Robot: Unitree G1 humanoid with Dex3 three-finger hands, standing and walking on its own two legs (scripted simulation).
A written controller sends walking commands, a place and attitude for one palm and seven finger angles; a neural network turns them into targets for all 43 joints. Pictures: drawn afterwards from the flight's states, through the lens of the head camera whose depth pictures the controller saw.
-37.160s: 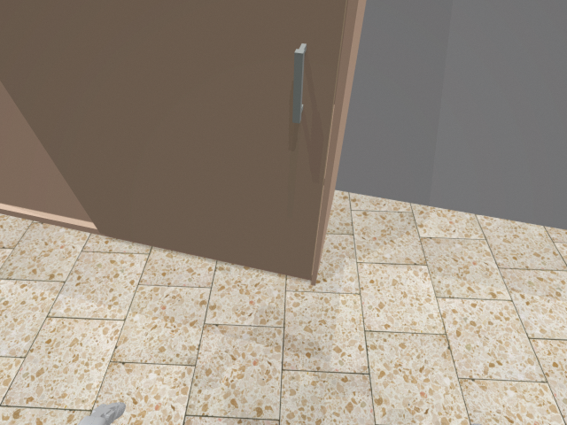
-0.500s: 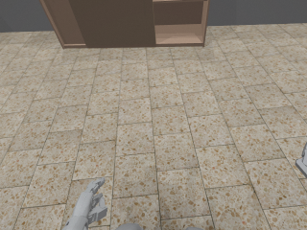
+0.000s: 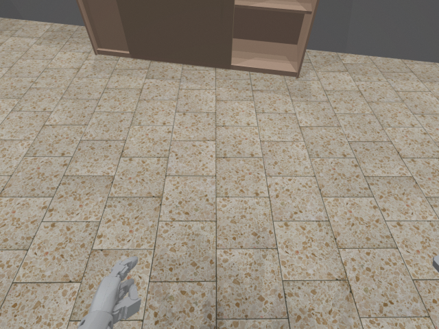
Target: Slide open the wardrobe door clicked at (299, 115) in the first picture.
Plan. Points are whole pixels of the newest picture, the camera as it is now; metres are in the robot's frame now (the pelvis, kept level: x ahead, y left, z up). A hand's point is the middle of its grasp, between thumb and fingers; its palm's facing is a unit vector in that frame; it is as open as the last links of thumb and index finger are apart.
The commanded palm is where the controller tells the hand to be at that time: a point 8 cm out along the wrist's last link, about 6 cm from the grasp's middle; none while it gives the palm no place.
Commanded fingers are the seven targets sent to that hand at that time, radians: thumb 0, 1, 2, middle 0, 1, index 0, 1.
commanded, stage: stop stepping back and stand still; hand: right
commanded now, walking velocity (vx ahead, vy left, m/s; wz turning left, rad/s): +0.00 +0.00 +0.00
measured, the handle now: out of the picture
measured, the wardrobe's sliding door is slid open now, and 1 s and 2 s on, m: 0.58 0.58 0.58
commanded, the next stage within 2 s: let the arm hang, fingers relaxed in 0.30 s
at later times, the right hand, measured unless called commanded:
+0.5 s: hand (399, 280) +0.20 -0.27 +0.05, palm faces +0.19 +0.84 -0.51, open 7.4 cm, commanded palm none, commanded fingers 0.00 -0.90 -0.90 0.20 0.30 0.20 0.30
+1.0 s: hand out of the picture -0.04 -0.23 -0.17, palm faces +0.01 +0.98 -0.21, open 7.2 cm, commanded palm none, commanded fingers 0.00 -0.90 -0.90 0.20 0.30 0.20 0.30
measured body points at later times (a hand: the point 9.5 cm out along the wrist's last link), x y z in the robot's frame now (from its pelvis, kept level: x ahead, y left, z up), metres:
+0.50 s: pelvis +0.01 -0.01 -0.01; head +0.00 +0.02 +0.44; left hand +0.20 +0.22 -0.11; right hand +0.19 -0.31 +0.08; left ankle -0.02 +0.06 -0.74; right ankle +0.06 -0.10 -0.74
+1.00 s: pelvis +0.00 -0.04 +0.00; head +0.02 -0.05 +0.45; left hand +0.00 +0.19 -0.15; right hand -0.04 -0.28 -0.16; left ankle -0.02 +0.06 -0.74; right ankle +0.05 -0.10 -0.74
